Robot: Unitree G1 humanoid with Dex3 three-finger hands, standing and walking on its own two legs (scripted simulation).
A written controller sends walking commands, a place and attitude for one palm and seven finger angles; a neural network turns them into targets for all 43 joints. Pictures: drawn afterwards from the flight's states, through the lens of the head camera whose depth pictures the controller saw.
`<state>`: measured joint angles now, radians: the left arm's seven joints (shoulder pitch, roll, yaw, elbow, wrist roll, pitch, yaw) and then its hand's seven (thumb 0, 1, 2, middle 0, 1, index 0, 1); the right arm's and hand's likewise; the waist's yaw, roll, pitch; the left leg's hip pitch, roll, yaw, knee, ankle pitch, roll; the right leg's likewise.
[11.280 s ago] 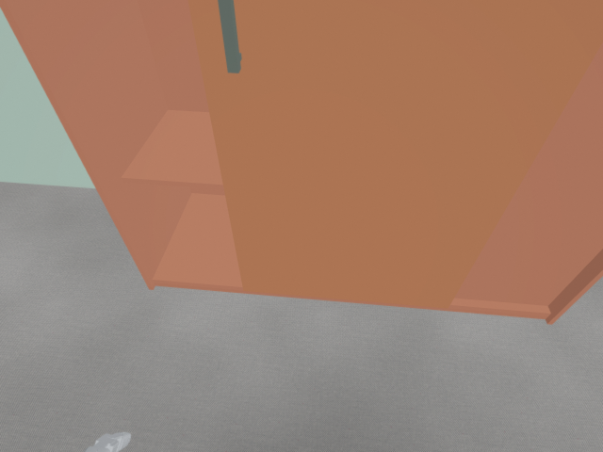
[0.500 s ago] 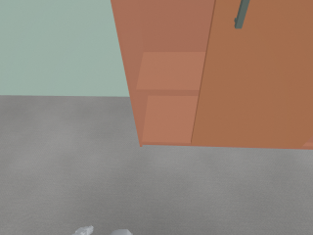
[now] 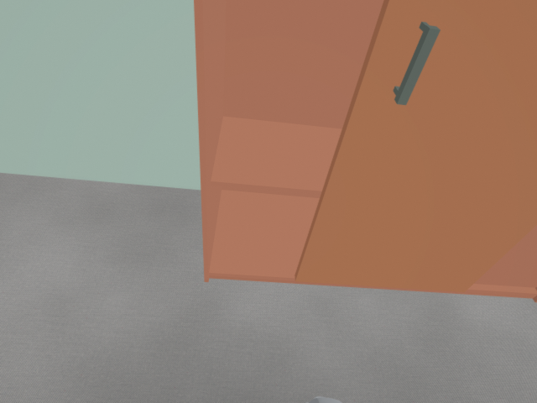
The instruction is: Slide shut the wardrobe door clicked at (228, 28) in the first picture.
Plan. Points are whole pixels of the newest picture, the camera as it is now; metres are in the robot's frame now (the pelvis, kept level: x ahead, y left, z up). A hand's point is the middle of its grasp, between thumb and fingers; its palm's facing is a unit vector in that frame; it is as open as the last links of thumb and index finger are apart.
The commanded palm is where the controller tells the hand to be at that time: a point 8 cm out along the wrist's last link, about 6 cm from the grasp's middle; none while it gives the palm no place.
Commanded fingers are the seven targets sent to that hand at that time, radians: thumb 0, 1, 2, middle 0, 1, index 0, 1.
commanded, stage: take the last steps up to it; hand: right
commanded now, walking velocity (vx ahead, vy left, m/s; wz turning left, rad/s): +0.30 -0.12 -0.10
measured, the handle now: (412, 64) +0.76 -0.25 +0.23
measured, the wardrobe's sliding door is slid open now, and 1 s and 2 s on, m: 0.37 0.37 0.37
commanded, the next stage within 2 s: come to a stop and stand still in 0.48 s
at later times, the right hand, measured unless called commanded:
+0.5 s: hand out of the picture +0.15 -0.29 -0.19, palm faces +0.15 +0.97 -0.20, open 7.3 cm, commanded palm none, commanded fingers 0.00 -0.90 -0.90 0.20 0.30 0.20 0.30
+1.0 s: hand (404, 341) +0.32 -0.29 -0.18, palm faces +0.07 +0.96 -0.26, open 7.2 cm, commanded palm none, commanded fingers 0.00 -0.90 -0.90 0.20 0.30 0.20 0.30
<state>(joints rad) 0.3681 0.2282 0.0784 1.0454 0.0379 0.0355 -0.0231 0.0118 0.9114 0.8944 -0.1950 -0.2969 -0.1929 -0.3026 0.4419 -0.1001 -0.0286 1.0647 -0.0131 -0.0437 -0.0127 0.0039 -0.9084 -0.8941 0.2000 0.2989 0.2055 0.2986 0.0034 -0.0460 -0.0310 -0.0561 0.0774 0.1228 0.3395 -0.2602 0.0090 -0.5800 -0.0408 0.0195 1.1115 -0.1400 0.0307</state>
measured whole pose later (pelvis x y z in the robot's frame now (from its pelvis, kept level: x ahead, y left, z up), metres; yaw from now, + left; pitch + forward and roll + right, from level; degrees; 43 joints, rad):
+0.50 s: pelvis +0.18 -0.11 -0.02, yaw -1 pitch -1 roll -1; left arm 0.16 0.14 0.04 0.97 0.01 -0.09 0.03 -0.03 0.94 0.89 -0.20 -0.30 -0.20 -0.30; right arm 0.35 -0.16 -0.07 1.08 -0.02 -0.02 -0.02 0.01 -0.91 -0.89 0.20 0.30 0.20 0.30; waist -0.04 0.04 0.04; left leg -0.50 0.12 0.06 1.22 -0.34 0.01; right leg -0.23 0.02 -0.17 0.49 -0.24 -0.07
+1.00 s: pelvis +0.23 -0.10 -0.02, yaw -2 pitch -1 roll -2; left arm 0.23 0.18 0.06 1.03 0.01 0.06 0.03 0.01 0.91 0.89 -0.20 -0.30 -0.19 -0.30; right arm 0.13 -0.14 -0.04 0.96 -0.02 0.02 -0.04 -0.01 -0.93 -0.89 0.20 0.30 0.21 0.30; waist 0.01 -0.04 0.12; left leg -0.39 0.05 0.08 0.53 -0.13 0.05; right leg -0.40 0.01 0.02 1.06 -0.51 0.04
